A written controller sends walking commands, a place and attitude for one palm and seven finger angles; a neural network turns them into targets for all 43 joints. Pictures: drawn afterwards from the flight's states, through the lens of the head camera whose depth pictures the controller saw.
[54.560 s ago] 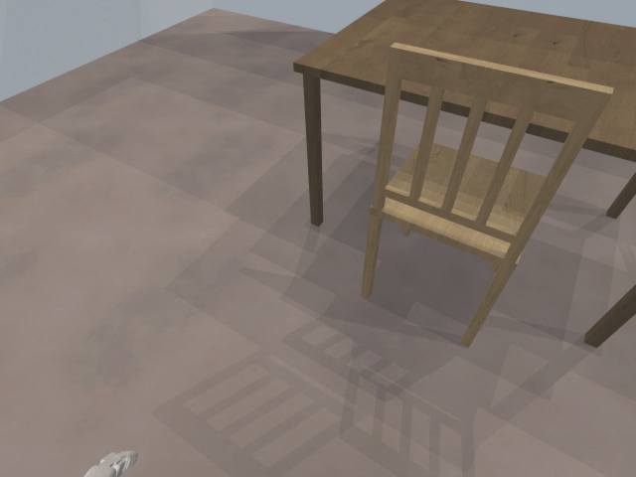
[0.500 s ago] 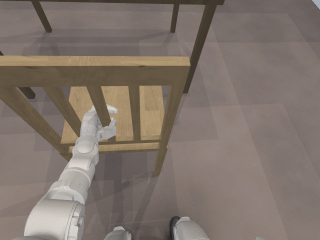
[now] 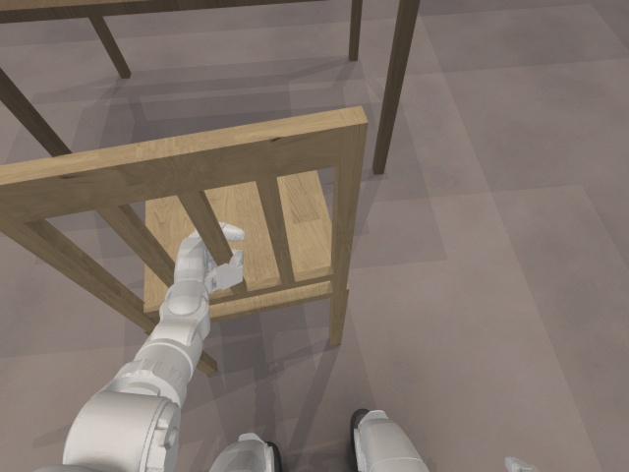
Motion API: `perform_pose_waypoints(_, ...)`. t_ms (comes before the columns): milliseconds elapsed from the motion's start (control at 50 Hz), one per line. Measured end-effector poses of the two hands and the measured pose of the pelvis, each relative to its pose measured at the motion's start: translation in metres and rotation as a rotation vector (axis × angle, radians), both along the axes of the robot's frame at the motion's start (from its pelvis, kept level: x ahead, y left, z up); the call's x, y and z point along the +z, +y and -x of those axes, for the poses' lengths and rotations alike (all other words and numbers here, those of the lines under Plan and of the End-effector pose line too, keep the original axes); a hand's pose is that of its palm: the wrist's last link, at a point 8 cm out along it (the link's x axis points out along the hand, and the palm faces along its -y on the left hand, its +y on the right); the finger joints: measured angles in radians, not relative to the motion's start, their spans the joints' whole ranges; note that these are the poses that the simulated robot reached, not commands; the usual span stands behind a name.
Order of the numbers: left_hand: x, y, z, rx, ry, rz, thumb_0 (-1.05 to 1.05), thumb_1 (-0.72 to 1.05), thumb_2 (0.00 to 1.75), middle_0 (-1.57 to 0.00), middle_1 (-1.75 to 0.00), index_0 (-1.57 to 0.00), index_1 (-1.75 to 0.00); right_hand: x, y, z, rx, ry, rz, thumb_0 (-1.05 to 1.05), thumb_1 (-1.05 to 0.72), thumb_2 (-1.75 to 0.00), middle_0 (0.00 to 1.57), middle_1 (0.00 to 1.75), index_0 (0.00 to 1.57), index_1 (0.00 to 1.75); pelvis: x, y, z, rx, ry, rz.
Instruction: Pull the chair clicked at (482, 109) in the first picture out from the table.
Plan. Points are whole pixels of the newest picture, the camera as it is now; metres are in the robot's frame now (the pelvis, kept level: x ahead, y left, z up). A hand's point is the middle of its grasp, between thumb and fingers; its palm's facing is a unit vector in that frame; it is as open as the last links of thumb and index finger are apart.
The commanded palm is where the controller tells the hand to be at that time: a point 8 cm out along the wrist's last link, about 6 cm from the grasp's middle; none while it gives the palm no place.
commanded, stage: step backward, pulling the chair out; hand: left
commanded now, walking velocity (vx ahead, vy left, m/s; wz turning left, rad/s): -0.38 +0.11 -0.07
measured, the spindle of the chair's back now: (219, 249) +0.42 +0.13 -0.04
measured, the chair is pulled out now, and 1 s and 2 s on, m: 0.46 0.49 0.50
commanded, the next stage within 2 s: none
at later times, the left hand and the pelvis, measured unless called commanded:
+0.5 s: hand (233, 284) +0.37 +0.11 -0.05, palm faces +0.00 -0.99 -0.17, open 5.5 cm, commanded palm +0.38 +0.16 -0.04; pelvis +0.00 +0.01 +0.00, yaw -2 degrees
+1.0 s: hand (232, 282) +0.37 +0.11 -0.05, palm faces -0.02 -0.99 -0.16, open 5.6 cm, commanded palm +0.38 +0.16 -0.04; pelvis +0.02 +0.00 +0.01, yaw -2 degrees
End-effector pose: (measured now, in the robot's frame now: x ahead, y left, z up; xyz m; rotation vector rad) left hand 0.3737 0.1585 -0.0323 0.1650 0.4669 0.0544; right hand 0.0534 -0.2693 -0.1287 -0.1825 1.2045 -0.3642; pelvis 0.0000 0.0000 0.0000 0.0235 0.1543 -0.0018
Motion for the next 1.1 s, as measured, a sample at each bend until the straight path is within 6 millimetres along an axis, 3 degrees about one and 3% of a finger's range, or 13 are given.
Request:
perform_pose_waypoints(140, 0.0, -0.003, 0.013, -0.014, 0.009, 0.005, 0.04, 0.66, 0.74, -0.29, -1.13, -0.5, -1.45, 0.013, -0.011, 0.003, 0.004, -0.035, 0.057, 0.01, -0.9, -0.89, 0.2, 0.29, 0.2, 0.3, 0.003, 0.007, 0.011, 0.003, -0.023, 0.0)
perform_pose_waypoints(260, 0.001, 0.0, 0.022, -0.041, 0.013, 0.009, 0.04, 0.67, 0.73, -0.27, -1.15, -0.5, -1.45, 0.02, -0.001, 0.005, 0.006, -0.064, 0.07, 0.01, -0.91, -0.89, 0.2, 0.29, 0.2, 0.3, 0.004, 0.015, 0.012, -0.01, -0.043, 0.002)
perform_pose_waypoints(500, 0.001, 0.001, 0.026, -0.016, 0.019, 0.006, 0.04, 0.65, 0.77, -0.28, -1.14, -0.5, -1.45, -0.004, 0.026, -0.01, 0.031, -0.091, -0.04, 0.01, -0.9, -0.89, 0.2, 0.29, 0.2, 0.3, -0.002, 0.006, -0.003, -0.031, -0.075, -0.007)
perform_pose_waypoints(820, 0.002, 0.003, 0.023, -0.051, 0.048, 0.015, 0.06, 0.64, 0.77, -0.26, -1.17, -0.5, -1.45, 0.02, 0.012, -0.043, 0.045, -0.139, 0.04, 0.01, -0.9, -0.89, 0.2, 0.29, 0.2, 0.3, 0.007, 0.013, -0.02, -0.04, -0.087, 0.0)
perform_pose_waypoints(960, 0.003, 0.002, 0.023, -0.028, 0.051, 0.016, 0.06, 0.63, 0.79, -0.26, -1.17, -0.5, -1.45, 0.018, 0.014, -0.057, 0.066, -0.167, 0.007, 0.01, -0.9, -0.89, 0.2, 0.29, 0.2, 0.3, 0.006, 0.003, -0.024, -0.037, -0.09, 0.0)
perform_pose_waypoints(1100, 0.003, 0.002, 0.023, -0.023, 0.052, 0.015, 0.06, 0.63, 0.79, -0.26, -1.17, -0.5, -1.45, 0.017, 0.011, -0.055, 0.074, -0.143, 0.008, 0.01, -0.9, -0.89, 0.2, 0.29, 0.2, 0.3, 0.009, 0.005, -0.022, -0.028, -0.084, -0.004)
